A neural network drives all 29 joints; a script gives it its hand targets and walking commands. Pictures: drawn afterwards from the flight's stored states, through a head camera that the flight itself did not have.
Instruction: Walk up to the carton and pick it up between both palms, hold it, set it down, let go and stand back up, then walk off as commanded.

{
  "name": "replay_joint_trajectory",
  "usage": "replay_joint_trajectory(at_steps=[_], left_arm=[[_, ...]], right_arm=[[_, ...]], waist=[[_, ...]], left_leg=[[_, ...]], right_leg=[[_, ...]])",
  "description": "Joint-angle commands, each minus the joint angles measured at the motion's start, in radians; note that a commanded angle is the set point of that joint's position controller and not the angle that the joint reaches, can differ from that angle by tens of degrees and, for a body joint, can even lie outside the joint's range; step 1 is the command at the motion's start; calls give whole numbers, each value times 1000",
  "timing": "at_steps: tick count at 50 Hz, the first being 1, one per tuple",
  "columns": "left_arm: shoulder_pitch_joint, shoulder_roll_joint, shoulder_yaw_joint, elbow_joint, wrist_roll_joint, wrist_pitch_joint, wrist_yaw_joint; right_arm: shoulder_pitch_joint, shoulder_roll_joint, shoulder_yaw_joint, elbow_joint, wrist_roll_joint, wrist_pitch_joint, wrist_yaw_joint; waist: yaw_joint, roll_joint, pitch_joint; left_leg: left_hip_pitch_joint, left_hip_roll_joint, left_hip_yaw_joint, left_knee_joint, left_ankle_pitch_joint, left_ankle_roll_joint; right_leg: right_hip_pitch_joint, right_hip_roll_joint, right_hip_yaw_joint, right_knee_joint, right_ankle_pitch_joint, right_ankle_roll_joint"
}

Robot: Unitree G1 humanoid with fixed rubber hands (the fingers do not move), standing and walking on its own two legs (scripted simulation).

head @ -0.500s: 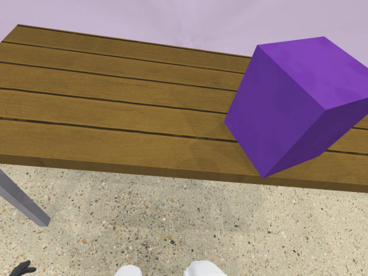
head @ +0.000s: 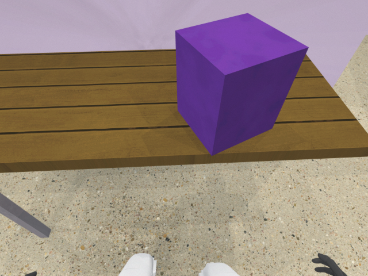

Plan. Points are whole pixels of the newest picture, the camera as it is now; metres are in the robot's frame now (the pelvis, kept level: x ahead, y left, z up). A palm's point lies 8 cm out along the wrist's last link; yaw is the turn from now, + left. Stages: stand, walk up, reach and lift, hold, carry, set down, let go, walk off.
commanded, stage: walk up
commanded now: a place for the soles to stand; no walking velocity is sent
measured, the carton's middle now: (229, 85) +0.54 -0.12 +0.11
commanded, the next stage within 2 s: none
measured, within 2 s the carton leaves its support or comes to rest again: neither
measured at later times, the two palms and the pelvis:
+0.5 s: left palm out of the picture +0.08 +0.33 -0.09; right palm out of the picture +0.09 -0.32 -0.06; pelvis -0.01 +0.01 +0.01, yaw -1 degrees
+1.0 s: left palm out of the picture +0.08 +0.33 -0.08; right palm out of the picture +0.13 -0.32 -0.06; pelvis -0.01 +0.00 +0.01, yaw -1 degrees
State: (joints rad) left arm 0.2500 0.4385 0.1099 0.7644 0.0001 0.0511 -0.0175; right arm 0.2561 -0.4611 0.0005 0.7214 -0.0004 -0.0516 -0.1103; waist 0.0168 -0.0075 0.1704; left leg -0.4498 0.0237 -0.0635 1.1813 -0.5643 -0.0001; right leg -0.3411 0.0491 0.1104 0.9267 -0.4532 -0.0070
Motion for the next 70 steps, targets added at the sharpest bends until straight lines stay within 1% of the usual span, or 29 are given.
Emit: replay_joint_trajectory(at_steps=[1, 7, 10, 12, 13, 14, 15, 20, 24, 26, 31, 36, 39, 42, 45, 47, 48, 49, 50, 51, 52, 56, 60, 63, 64, 66, 67, 68, 70], left_arm=[[-67, 234, 61, -98, 51, -20, -4], [71, 260, 49, -30, 40, -47, 3], [-4, 232, 39, -77, 35, -45, 6], [-65, 183, 18, -81, 22, -44, 2], [-78, 132, 4, -92, 16, -44, 2], [-68, 90, -11, -81, 24, -48, 11], [-75, 149, 0, -80, 24, -47, 18], [96, 174, 9, -18, 23, -74, 4], [46, 204, 8, -25, 26, -96, 17], [-17, 235, 10, -35, 25, -94, 16], [15, 186, -12, -14, 22, -92, 17], [-29, 237, -3, -32, 26, -108, 19], [-61, 189, -27, -44, 26, -107, 19], [15, 167, -21, -9, 10, -96, 21], [18, 188, -16, -21, 26, -103, 18], [-8, 226, -4, -15, 30, -109, 20], [-31, 284, 38, -121, 75, -77, -29], [-63, 254, 40, -120, 77, -59, -41], [-74, 216, 32, -145, 77, -48, -52], [-147, 169, 19, -177, 78, -39, -55], [-158, 202, 25, -180, 91, -41, -51], [-56, 232, 57, -129, 87, -54, -68], [-67, 194, 54, -138, 68, -46, -90], [0, 193, 60, -92, 51, -43, -97], [107, 187, 61, -81, 36, -47, -96], [344, 222, 88, 29, 50, -72, -70], [418, 311, 116, 34, 46, -79, -38], [342, 383, 118, -5, 50, -95, -20], [152, 403, 108, -32, 46, -85, -15]], right_arm=[[74, -212, -104, 23, -13, 21, 33], [-24, -191, -100, -7, -37, 2, 68], [100, -179, -103, 45, -33, -3, 65], [154, -175, -114, 55, -33, -21, 67], [158, -216, -121, 56, -49, -26, 64], [155, -244, -125, 33, -49, -37, 60], [81, -279, -125, 29, -46, -41, 61], [-41, -226, -97, -29, -35, -45, 77], [-53, -144, -76, -20, -11, -31, 79], [-40, -155, -72, -16, -13, -24, 81], [-64, -223, -86, 4, -19, -32, 87], [-72, -176, -74, -2, 0, -19, 88], [-37, -174, -79, -6, -10, -36, 87], [-92, -223, -95, -6, -15, -36, 87], [-112, -208, -82, -4, -10, -30, 85], [-118, -164, -73, -7, 1, -12, 86], [52, -258, -114, 22, 8, -37, 69], [115, -294, -137, 45, 0, -51, 58], [183, -332, -152, 67, -16, -64, 51], [271, -417, -192, 111, -18, -62, 46], [208, -444, -190, 81, -20, -72, 41], [124, -334, -158, 31, -12, -88, 34], [144, -367, -156, 21, -27, -89, 37], [71, -354, -161, 0, -24, -81, 53], [-16, -383, -169, -36, -35, -74, 59], [-51, -253, -124, -51, -30, -55, 61], [-8, -151, -87, -35, -31, -49, 67], [20, -90, -55, -61, -2, -48, 54], [16, -241, -94, -41, -12, -38, 60]], waist=[[16, -183, 24], [62, -227, -71], [3, -174, -175], [-54, -137, -234], [-77, 2, -230], [-98, 108, -241], [-70, 71, -150], [24, 108, -152], [-11, 60, -256], [-24, 52, -231], [-19, 60, -284], [-31, -82, -257], [-62, -19, -267], [-3, 9, -314], [-5, 16, -263], [-18, -84, -252], [-30, -263, -185], [-57, -164, -161], [-108, -15, -128], [-152, 169, -151], [-126, 123, -103], [-50, 4, -200], [-61, 186, -180], [-24, 322, -104], [42, 379, -148], [170, 120, -251], [219, -181, -218], [139, -311, -150], [75, -83, -162]], left_leg=[[-116, 1, 62, -7, 54, 32], [-55, -14, 26, -333, -90, 29], [124, -23, 44, -417, 61, 60], [365, 2, 34, -598, 152, 88], [434, 95, -148, -649, 83, 119], [401, 299, -507, -838, -166, 199], [292, 383, -574, -876, -138, 247], [114, 254, -181, -670, 233, 159], [123, 66, 31, -444, 294, 54], [174, 42, 21, -457, 169, 63], [220, 215, -160, -590, 194, 152], [152, 58, 50, -395, 269, 52], [282, 104, -18, -491, 422, 89], [241, 223, -145, -555, 402, 182], [147, 135, -50, -479, 373, 111], [96, 50, 48, -399, 203, 67], [99, 24, -15, -397, -108, 120], [157, 65, -115, -469, -280, 145], [356, 182, -305, -665, -390, 190], [438, 421, -618, -953, -584, 269], [394, 497, -653, -942, -382, 296], [425, 436, -410, -766, 219, 269], [271, 346, -278, -758, 85, 231], [107, 318, -166, -772, -98, 206], [19, 282, -82, -723, -98, 172], [-156, 170, 77, -303, 62, 95], [-331, 31, 180, 102, 51, 18], [-503, -65, 88, 196, -83, 5], [-476, 21, 45, 165, -77, 31]], right_leg=[[-130, -181, 428, -613, -346, -175], [40, -220, 504, -549, -252, -224], [-46, -217, 447, -481, -82, -188], [-191, -141, 247, -360, -85, -123], [-300, -52, 143, -195, -56, -67], [-365, 39, 40, 12, -88, -34], [-364, 19, 44, 66, -144, -28], [-28, -49, -86, -204, 61, -45], [36, -164, 207, -347, 249, -119], [-91, -177, 279, -369, 136, -147], [-86, -67, 45, -209, 163, -64], [-25, -184, 289, -355, 333, -137], [-115, -144, 193, -244, 477, -122], [-21, -64, 30, -151, 293, -52], [-24, -108, 142, -287, 275, -91], [-4, -192, 314, -396, 200, -136], [-140, -154, 339, -362, -26, -202], [-289, -152, 334, -314, -219, -219], [-525, -64, 211, -158, -315, -139], [-677, 4, -11, 180, -180, -72], [-683, -73, 35, 233, -101, -39], [-455, -130, -2, 173, -122, -6], [-372, -127, -66, 74, -43, -21], [-299, -131, -97, 12, 0, -29], [-100, -142, -141, -97, 17, -33], [291, -77, -106, -314, 88, -43], [353, -173, 174, -473, -51, -40], [321, -297, 582, -604, 64, -83], [237, -412, 797, -711, -321, -218]])
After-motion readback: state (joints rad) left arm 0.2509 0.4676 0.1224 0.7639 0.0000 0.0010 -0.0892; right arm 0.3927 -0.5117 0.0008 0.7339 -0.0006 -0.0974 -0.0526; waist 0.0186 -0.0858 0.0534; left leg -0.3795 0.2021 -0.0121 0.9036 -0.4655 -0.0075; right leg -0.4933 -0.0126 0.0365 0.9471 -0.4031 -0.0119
